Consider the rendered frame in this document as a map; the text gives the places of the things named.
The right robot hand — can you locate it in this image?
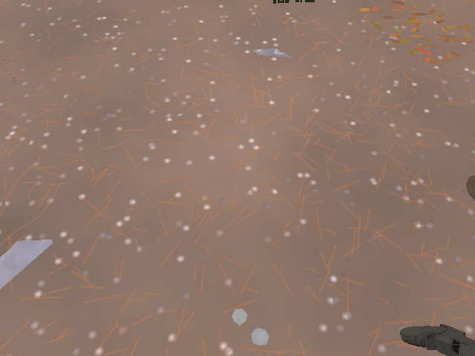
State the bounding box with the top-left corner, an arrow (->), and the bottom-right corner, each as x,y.
400,324 -> 475,356

